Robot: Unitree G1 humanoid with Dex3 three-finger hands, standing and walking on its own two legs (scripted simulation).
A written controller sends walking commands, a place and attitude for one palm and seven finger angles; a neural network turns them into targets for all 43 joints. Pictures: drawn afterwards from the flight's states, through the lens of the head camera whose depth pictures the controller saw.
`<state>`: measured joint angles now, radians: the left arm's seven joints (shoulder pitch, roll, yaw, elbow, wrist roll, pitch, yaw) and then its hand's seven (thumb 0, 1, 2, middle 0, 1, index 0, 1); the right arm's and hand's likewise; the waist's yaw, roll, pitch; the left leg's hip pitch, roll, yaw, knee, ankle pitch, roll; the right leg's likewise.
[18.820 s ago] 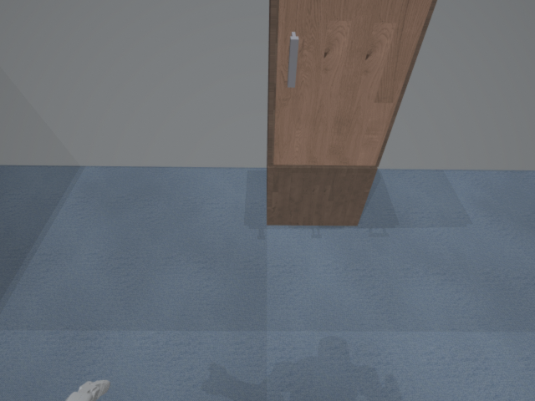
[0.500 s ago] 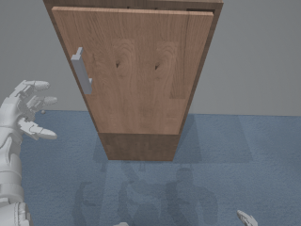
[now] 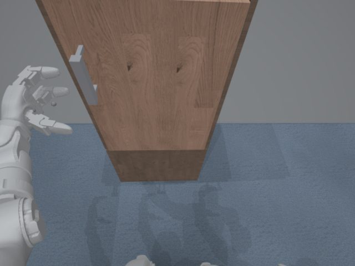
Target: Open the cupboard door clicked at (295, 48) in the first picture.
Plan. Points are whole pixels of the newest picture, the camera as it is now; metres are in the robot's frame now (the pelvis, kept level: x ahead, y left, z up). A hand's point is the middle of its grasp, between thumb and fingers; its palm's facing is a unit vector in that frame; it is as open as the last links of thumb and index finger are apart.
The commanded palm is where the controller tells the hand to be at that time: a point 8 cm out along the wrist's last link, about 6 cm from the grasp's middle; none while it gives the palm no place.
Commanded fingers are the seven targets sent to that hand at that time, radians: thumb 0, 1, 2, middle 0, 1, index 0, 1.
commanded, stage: move the hooked fingers beside the handle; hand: left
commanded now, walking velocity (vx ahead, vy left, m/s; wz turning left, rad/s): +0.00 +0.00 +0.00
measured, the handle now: (87, 76) +0.53 +0.22 +0.09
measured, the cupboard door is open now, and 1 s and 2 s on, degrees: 0 0 0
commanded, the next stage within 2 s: slide the fingers in behind the handle in 1.22 s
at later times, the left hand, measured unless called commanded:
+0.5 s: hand (60, 83) +0.49 +0.27 +0.11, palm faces +0.04 -1.00 -0.02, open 14.0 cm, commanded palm +0.47 +0.32 +0.10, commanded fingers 0.00 -0.50 0.30 -0.30 -1.20 -0.30 -1.20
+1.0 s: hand (56, 92) +0.48 +0.28 +0.10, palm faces +0.02 -1.00 -0.01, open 14.0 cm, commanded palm +0.45 +0.32 +0.09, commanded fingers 0.00 -0.50 0.30 -0.30 -1.20 -0.30 -1.20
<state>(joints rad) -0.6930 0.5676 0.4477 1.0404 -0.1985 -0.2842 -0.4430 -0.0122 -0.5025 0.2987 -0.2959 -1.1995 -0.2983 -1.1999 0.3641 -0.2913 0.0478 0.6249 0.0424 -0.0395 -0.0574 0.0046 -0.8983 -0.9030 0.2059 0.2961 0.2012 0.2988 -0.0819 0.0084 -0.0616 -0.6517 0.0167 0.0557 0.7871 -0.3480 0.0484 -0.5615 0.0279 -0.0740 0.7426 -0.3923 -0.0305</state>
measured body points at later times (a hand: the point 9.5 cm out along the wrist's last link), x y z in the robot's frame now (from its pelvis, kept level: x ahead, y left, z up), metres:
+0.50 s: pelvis +0.00 +0.00 -0.01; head +0.11 +0.01 +0.43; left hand +0.48 +0.32 +0.11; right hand +0.00 -0.29 -0.11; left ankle +0.02 +0.09 -0.71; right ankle -0.02 -0.10 -0.71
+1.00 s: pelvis +0.01 +0.01 -0.01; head +0.11 +0.03 +0.43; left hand +0.47 +0.33 +0.10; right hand +0.04 -0.27 -0.11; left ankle +0.02 +0.09 -0.71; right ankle -0.02 -0.10 -0.71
